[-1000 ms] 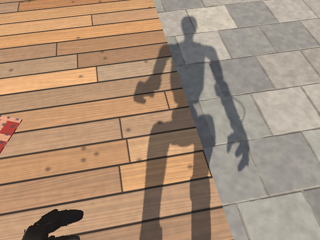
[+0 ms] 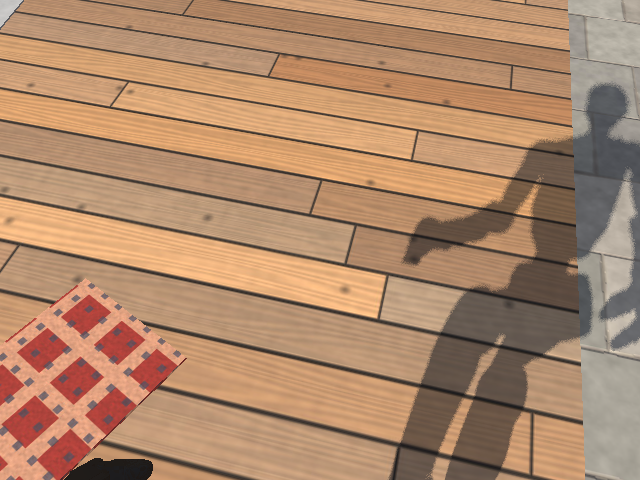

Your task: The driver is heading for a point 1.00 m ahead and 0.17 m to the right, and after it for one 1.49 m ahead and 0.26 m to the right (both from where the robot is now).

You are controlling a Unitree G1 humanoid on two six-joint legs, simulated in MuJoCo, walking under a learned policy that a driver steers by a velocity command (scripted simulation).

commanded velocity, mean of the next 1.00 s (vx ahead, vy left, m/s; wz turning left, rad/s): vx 0.50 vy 0.00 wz -0.14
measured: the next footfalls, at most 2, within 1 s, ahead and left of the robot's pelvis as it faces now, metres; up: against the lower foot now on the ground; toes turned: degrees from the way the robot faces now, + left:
right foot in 0.04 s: +0.20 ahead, -0.12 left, +0.00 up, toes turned +0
left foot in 0.58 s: +0.50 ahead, +0.12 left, +0.00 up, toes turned +1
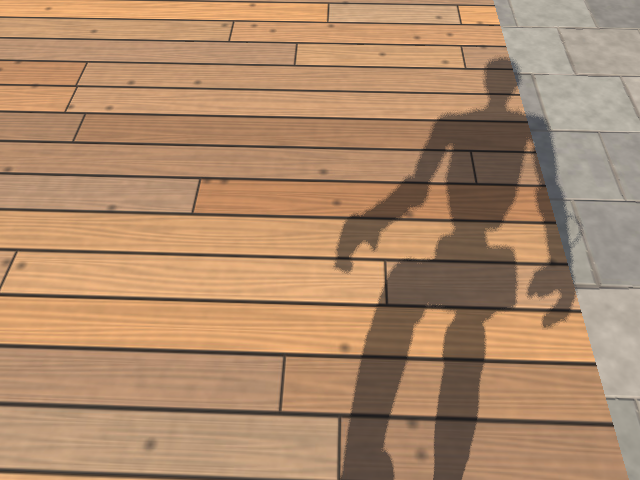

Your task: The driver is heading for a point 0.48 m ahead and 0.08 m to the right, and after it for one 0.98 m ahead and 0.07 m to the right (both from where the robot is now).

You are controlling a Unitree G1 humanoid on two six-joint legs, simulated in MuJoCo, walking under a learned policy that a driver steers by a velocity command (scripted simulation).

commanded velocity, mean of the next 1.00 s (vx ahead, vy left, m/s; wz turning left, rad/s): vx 0.50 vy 0.00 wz -0.25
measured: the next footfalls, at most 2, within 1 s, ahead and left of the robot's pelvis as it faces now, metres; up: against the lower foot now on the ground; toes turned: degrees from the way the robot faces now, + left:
right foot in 0.12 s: +0.23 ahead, -0.13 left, +0.00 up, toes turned -7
left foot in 0.60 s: +0.56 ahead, +0.02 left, +0.00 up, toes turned -16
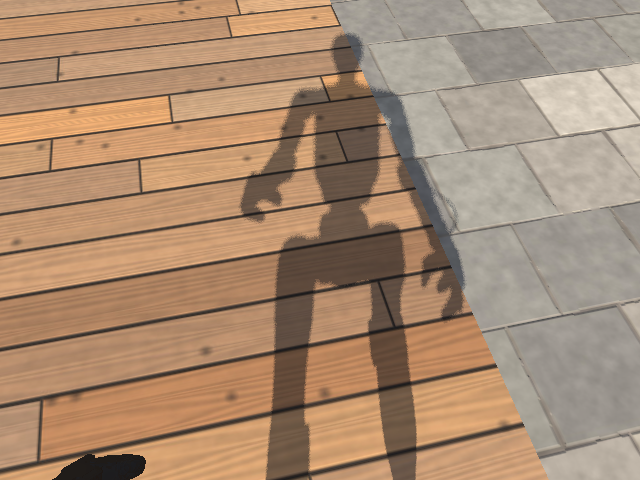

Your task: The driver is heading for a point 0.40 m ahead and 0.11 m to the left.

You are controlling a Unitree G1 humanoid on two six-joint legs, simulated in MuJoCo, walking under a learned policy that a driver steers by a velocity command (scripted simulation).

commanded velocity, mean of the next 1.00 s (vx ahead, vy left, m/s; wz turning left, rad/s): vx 0.30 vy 0.00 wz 0.29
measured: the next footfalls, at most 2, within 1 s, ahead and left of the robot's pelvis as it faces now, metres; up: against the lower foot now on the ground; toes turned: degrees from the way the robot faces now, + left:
right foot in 0.12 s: +0.24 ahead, -0.15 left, +0.00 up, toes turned +5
left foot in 0.58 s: +0.43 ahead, +0.17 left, +0.00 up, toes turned +19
